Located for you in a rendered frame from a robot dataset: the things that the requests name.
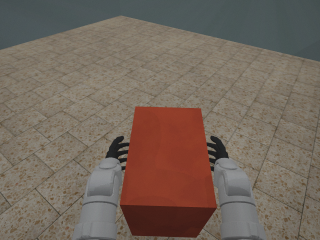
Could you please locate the left robot hand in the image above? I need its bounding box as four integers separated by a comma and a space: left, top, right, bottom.
105, 135, 130, 171

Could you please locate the right robot hand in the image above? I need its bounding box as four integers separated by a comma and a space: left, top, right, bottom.
206, 136, 229, 172

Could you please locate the carton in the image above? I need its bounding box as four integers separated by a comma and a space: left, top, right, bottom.
119, 106, 217, 238

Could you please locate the robot left forearm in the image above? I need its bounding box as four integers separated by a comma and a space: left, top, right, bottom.
72, 157, 122, 240

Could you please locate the robot right forearm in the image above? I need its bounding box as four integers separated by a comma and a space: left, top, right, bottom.
213, 158, 267, 240

